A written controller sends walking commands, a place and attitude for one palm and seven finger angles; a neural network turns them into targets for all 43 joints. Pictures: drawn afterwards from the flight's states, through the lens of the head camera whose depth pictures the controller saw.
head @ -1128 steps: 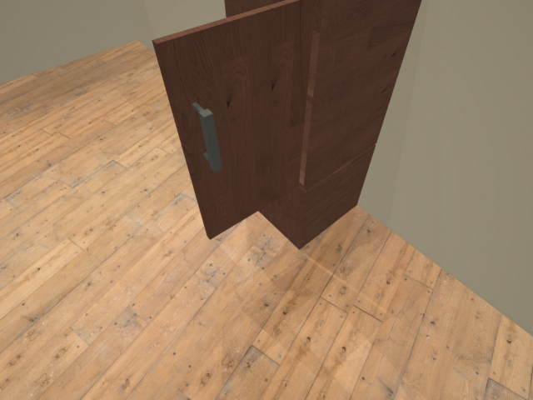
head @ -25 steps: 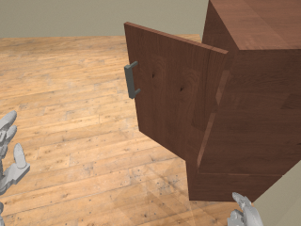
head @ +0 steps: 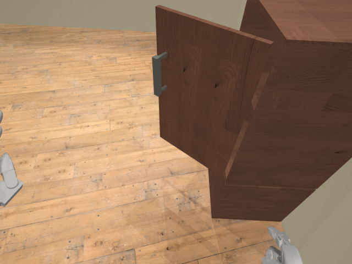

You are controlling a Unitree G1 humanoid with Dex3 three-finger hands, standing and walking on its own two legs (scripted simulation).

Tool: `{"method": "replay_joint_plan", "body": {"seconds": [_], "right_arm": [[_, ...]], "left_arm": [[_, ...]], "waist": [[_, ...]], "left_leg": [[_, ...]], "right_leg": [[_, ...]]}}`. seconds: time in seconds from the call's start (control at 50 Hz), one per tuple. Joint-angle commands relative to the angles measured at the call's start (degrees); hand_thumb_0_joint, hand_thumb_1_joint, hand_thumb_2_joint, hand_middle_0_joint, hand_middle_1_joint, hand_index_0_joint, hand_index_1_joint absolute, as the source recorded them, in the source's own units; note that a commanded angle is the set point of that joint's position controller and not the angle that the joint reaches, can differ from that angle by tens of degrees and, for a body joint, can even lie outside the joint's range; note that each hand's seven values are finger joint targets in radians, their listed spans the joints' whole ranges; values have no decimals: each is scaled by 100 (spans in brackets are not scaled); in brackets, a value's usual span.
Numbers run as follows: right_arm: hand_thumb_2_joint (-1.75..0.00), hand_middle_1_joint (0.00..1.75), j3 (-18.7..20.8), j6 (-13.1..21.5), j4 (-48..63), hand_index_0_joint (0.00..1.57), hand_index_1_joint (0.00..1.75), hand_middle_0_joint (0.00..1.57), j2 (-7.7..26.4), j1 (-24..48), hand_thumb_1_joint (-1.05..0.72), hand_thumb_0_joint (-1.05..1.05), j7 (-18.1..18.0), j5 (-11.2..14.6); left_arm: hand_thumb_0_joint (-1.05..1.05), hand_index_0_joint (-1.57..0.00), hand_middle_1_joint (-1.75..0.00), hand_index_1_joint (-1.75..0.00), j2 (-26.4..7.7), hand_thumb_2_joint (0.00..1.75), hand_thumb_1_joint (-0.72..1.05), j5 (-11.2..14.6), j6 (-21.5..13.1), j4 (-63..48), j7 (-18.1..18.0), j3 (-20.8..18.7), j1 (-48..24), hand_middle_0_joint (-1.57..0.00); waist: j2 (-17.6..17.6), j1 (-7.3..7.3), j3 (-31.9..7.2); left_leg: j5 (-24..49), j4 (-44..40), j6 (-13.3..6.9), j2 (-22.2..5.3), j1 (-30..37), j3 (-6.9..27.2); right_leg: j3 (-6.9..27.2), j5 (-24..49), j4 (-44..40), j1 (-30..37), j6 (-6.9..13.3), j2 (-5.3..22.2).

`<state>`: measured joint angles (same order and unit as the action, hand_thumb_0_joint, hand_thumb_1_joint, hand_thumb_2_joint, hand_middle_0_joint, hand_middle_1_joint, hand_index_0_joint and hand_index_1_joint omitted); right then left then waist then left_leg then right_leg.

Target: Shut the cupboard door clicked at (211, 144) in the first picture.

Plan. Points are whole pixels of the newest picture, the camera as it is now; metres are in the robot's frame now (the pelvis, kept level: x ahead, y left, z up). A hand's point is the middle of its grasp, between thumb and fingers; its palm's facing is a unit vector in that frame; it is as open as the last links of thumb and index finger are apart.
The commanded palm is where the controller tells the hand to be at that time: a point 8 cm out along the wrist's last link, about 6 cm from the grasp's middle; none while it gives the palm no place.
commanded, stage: step back with the hand held close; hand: left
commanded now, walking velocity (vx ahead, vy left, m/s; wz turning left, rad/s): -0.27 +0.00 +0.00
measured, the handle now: (160, 74) +0.70 +0.11 +0.06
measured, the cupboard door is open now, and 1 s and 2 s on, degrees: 53 53 53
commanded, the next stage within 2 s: stop stepping back and stand still in 0.86 s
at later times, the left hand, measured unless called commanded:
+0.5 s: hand (8, 207) +0.16 +0.26 +0.18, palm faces +0.46 -0.78 -0.42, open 7.4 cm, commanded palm +0.09 +0.30 +0.19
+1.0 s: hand out of the picture +0.09 +0.23 +0.19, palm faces +0.29 -0.85 -0.45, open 7.4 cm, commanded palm +0.02 +0.29 +0.19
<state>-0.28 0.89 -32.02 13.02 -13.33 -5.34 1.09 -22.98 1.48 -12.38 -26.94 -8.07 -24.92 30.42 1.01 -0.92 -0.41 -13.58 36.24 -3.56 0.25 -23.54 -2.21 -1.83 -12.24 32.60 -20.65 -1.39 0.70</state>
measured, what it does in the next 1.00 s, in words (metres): walks backwards: right foot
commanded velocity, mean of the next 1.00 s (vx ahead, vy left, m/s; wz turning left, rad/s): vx -0.35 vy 0.00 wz -0.03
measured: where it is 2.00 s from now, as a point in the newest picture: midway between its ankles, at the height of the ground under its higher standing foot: outside the picture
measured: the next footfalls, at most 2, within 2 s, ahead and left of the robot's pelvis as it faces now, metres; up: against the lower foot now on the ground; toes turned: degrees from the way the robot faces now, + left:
right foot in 0.82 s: -0.16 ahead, -0.09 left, +0.00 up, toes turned -2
left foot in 1.14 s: -0.05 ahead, +0.11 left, +0.00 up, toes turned -3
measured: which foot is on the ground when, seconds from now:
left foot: down 0.00-1.00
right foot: down 0.00-0.56, up 0.58-0.80, down 0.82-1.00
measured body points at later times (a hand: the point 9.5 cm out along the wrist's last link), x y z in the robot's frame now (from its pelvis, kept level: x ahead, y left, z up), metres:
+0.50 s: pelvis -0.04 +0.00 -0.01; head -0.03 +0.02 +0.44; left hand +0.13 +0.30 +0.20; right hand +0.12 -0.25 -0.08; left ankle +0.06 +0.08 -0.72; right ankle +0.05 -0.14 -0.73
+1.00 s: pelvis -0.13 -0.01 +0.00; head -0.11 +0.03 +0.45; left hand +0.07 +0.27 +0.21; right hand +0.05 -0.23 -0.06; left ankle +0.06 +0.09 -0.72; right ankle -0.20 -0.15 -0.72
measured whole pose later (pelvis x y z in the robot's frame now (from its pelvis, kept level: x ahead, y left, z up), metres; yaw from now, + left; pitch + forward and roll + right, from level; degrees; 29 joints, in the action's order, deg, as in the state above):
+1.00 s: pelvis -0.13 -0.01 +0.00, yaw -1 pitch +2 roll -5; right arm -0.8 4.5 -34.8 8.3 -7.7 -3.9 -0.4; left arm -29.2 4.7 -15.5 -33.6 -5.7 -25.2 30.3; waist -0.2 2.7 -0.8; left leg 1.1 24.9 -1.0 -5.4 -31.5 -3.2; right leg -0.6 -21.1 27.9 -8.8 -0.3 -4.0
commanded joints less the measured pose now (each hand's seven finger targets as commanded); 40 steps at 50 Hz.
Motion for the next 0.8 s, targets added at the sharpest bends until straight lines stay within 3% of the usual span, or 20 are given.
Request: {"method": "replay_joint_plan", "body": {"seconds": [0.0, 0.08, 0.12, 0.14, 0.18, 0.26, 0.3, 0.36, 0.4, 0.42, 0.44, 0.48, 0.5, 0.52, 0.54, 0.56, 0.6, 0.68, 0.74, 0.78], "right_arm": [[-90, 30, 350, 441, 830, 20, 30, 20, 814, 548, -90, 0, -35, -88], [-90, 30, 324, 531, 730, 20, 30, 20, 791, 563, -90, 0, -32, -125], [-90, 30, 350, 570, 702, 20, 30, 20, 827, 605, -90, 0, -31, -131], [-90, 30, 330, 574, 713, 20, 30, 20, 784, 600, -90, 0, -22, -111], [-90, 30, 361, 586, 712, 20, 30, 20, 828, 607, -90, 0, -11, -112], [-90, 30, 392, 606, 739, 20, 30, 20, 826, 623, -90, 0, 18, -108], [-90, 30, 406, 611, 718, 20, 30, 20, 801, 560, -90, 0, 33, -117], [-90, 30, 390, 565, 621, 20, 30, 20, 651, 461, -90, 0, 93, -148], [-90, 30, 374, 481, 517, 20, 30, 20, 560, 423, -90, 0, 145, -151], [-90, 30, 406, 446, 452, 20, 30, 20, 584, 410, -90, 0, 148, -147], [-90, 30, 372, 412, 456, 20, 30, 20, 526, 393, -90, 0, 151, -142], [-90, 30, 377, 376, 538, 20, 30, 20, 630, 476, -90, 0, 104, -118], [-90, 30, 372, 410, 611, 20, 30, 20, 691, 552, -90, 0, 59, -111], [-90, 30, 382, 490, 651, 20, 30, 20, 787, 689, -90, 0, -14, -127], [-90, 30, 416, 576, 633, 20, 30, 20, 796, 777, -90, 0, -52, -162], [-90, 30, 454, 640, 576, 20, 30, 20, 710, 699, -90, 0, -48, -175], [-90, 30, 544, 743, 488, 20, 30, 20, 725, 699, -90, 0, 29, -142], [-90, 30, 374, 858, 254, 20, 30, 20, 589, 641, -90, 0, 104, -225], [-90, 30, 325, 821, 21, 20, 30, 20, 586, 524, -90, 0, 111, -287], [-90, 30, 346, 778, 8, 20, 30, 20, 586, 584, -90, 0, 80, -291]], "left_arm": [[0, -20, -30, -30, -1119, 90, 90, -4, -476, -1314, -192, -679, -549, -20], [0, -20, -30, -30, -1157, 90, 90, -4, -571, -1306, -238, -738, -515, -20], [0, -20, -30, -30, -1294, 90, 90, -40, -620, -1258, -244, -912, -428, -20], [0, -20, -30, -30, -1124, 90, 90, -24, -639, -1222, -224, -790, -392, -20], [0, -20, -30, -30, -1159, 90, 90, -44, -682, -1163, -213, -895, -324, -20], [0, -20, -30, -30, -1166, 90, 90, -71, -719, -1273, -175, -942, -283, -20], [0, -20, -30, -30, -1174, 90, 90, -56, -706, -1357, -171, -939, -345, -20], [0, -20, -30, -30, -1215, 90, 90, 0, -650, -1421, -221, -829, -410, -20], [0, -20, -30, -30, -1303, 90, 90, 40, -596, -1415, -305, -764, -386, -20], [0, -20, -30, -30, -1381, 90, 90, 41, -597, -1504, -360, -808, -429, -20], [0, -20, -30, -30, -1356, 90, 90, 39, -595, -1531, -382, -788, -295, -20], [0, -20, -30, -30, -1381, 90, 90, 53, -622, -1647, -394, -844, -205, -20], [0, -20, -30, -30, -1413, 90, 90, 48, -683, -1776, -391, -907, -187, -20], [0, -20, -30, -30, -1400, 90, 90, -18, -723, -1775, -379, -1018, -184, -20], [0, -20, -30, -30, -1335, 90, 90, -40, -740, -1744, -337, -1127, -176, -20], [0, -20, -30, -30, -1429, 90, 90, 10, -734, -1830, -281, -1171, -290, -20], [0, -20, -30, -30, -1243, 90, 90, 70, -716, -1460, -212, -1078, -18, -20], [0, -20, -30, -30, -1009, 90, 90, 275, -645, -1495, -125, -588, -2, -20], [0, -20, -30, -30, -1031, 90, 90, 237, -702, -1684, -69, -336, -517, -20], [0, -20, -30, -30, -1310, 90, 90, 223, -723, -1688, -89, -497, -863, -20]], "waist": [[211, 121, -254], [370, 122, -277], [482, 94, -364], [503, 101, -376], [647, 88, -411], [636, 91, -431], [329, 112, -416], [-428, 166, -387], [-846, 209, -514], [-762, 241, -612], [-747, 259, -707], [-228, 279, -628], [382, 275, -584], [1337, 239, -510], [1824, 131, -645], [1527, 150, -826], [1218, 102, -829], [1129, 90, -736], [1034, 127, -965], [730, 116, -1263]], "left_leg": [[-2234, -1323, -119, -581, -1279, 917], [-2098, -1459, -106, -653, -1234, 1015], [-2214, -1630, -158, -753, -1596, 1104], [-2324, -1699, -174, -815, -1759, 1127], [-2566, -1813, -260, -940, -2202, 1210], [-2800, -1715, -310, -1009, -2584, 1225], [-2737, -1277, -229, -803, -2433, 1015], [-1929, -199, 99, -327, -1230, 679], [-1281, 523, 255, -107, -195, 433], [-1077, 651, 273, -70, 144, 421], [-963, 456, 242, -128, 301, 475], [-1126, -458, 92, -365, 190, 846], [-1641, -1193, -62, -704, -312, 1229], [-2667, -2308, -312, -1327, -1515, 1960], [-3208, -2968, -506, -1903, -2353, 2492], [-2802, -2953, -506, -2027, -2071, 2477], [-2378, -2559, -419, -1921, -1498, 1894], [-1333, -2583, -30, -1616, 56, 1534], [484, -2012, 314, -1420, 1222, 1117], [1512, -1419, 461, -1237, 1815, 633]], "right_leg": [[896, -942, -492, 955, 251, 279], [809, -835, -413, 901, 244, 200], [737, -492, -142, 1338, 192, 85], [676, -444, 32, 1472, 180, 58], [671, -157, 373, 1853, 150, -49], [782, 23, 697, 2031, 160, -92], [1150, -158, 364, 1678, 249, 109], [1977, -945, -887, 255, 616, 885], [2105, -1317, -1546, -610, 808, 1352], [2016, -1157, -1616, -781, 862, 1444], [1714, -975, -1492, -755, 791, 1377], [1120, -1048, -1038, -714, 498, 788], [780, -1156, -493, -332, 308, 355], [370, -848, 752, 784, 119, -205], [199, -589, 1818, 1691, 24, -599], [303, -832, 2299, 1628, 34, -627], [289, -1303, 2236, 1282, 79, -631], [54, -1709, 223, 660, 175, -510], [376, -818, -1488, 549, 299, -164], [666, -253, -1545, 276, 416, 116]]}}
